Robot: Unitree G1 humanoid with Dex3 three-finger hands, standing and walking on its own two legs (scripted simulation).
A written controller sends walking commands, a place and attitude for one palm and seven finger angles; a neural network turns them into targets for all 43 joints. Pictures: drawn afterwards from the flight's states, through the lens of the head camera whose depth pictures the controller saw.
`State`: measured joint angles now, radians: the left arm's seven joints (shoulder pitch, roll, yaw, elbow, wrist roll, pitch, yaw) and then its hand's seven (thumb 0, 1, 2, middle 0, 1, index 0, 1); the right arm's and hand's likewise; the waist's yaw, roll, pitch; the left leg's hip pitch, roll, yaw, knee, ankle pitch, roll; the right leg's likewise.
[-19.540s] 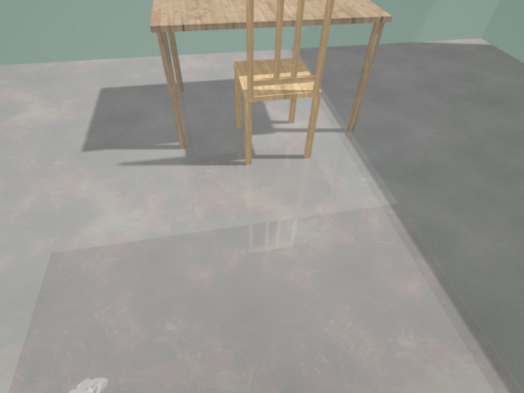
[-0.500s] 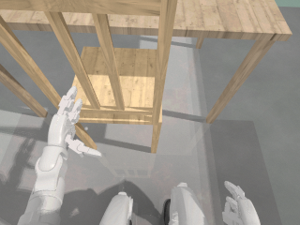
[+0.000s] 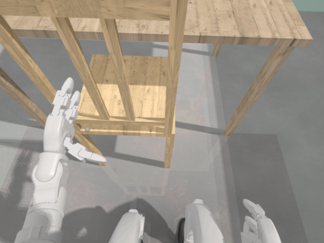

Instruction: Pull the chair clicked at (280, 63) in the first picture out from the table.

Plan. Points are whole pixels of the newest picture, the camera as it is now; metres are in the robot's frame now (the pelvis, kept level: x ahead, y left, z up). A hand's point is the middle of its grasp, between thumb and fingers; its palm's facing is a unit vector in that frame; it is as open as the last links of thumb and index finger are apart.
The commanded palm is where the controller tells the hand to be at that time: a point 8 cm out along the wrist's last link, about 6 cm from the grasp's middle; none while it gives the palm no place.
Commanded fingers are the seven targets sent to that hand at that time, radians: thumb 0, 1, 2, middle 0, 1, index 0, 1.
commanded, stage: aim the fingers beside a spindle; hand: left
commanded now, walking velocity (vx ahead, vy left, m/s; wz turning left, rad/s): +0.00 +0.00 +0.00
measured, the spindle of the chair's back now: (89, 82) +0.50 +0.21 +0.06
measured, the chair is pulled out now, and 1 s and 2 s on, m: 0.00 0.00 0.00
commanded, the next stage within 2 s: push the fingers through the gap in 0.98 s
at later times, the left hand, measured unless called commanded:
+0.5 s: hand (95, 141) +0.35 +0.18 +0.01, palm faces -0.05 -1.00 -0.02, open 16.9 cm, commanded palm +0.33 +0.24 +0.03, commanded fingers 0.00 -0.50 0.30 -0.06 -0.08 -0.06 -0.08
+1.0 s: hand (88, 128) +0.37 +0.19 +0.05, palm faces -0.02 -1.00 -0.08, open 16.9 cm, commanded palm +0.33 +0.24 +0.02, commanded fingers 0.00 -0.50 0.30 -0.06 -0.08 -0.06 -0.08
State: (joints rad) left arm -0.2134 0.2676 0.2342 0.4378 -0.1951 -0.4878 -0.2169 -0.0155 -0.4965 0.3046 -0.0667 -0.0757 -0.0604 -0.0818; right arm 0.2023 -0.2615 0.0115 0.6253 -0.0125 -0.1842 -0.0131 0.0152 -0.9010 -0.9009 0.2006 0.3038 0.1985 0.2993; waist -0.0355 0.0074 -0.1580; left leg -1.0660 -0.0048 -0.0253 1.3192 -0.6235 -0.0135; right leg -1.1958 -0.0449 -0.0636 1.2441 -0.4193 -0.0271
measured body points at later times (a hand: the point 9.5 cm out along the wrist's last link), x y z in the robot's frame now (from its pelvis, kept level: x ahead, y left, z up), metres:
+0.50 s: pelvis +0.00 +0.00 +0.00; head +0.11 +0.01 +0.43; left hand +0.35 +0.23 +0.02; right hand +0.15 -0.25 -0.10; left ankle +0.00 +0.13 -0.62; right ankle +0.09 -0.11 -0.62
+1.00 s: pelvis +0.00 +0.00 +0.00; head +0.11 +0.00 +0.44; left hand +0.36 +0.24 +0.05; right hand +0.16 -0.25 -0.11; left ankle +0.00 +0.13 -0.62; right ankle +0.09 -0.11 -0.62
